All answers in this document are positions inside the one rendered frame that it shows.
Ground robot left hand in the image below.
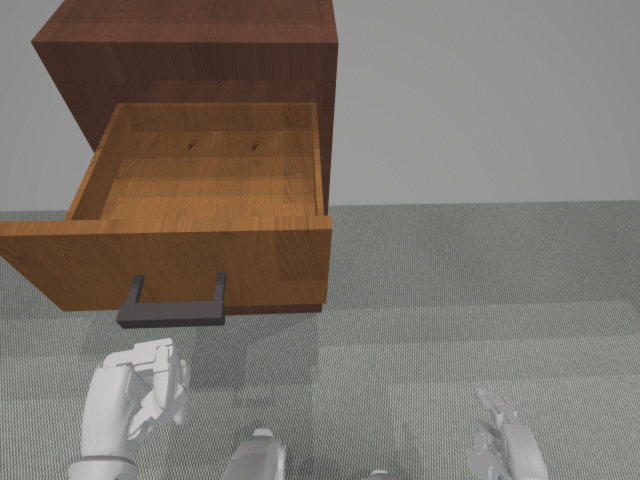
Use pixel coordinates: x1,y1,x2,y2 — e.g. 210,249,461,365
81,338,191,461

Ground robot right hand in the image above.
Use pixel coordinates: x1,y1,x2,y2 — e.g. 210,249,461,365
467,386,549,480

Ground drawer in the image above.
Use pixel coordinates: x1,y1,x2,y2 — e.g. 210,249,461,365
0,102,332,312

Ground robot left shin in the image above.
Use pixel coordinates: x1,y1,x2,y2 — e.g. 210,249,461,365
253,428,273,437

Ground handle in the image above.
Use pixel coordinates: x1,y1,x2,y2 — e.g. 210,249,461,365
116,272,226,329

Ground left robot forearm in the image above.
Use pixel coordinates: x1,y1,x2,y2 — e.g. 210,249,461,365
67,456,139,480

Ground left robot thigh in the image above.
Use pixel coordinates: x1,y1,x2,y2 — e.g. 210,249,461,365
220,435,286,480

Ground cabinet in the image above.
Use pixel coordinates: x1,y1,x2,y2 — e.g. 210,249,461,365
31,0,339,315

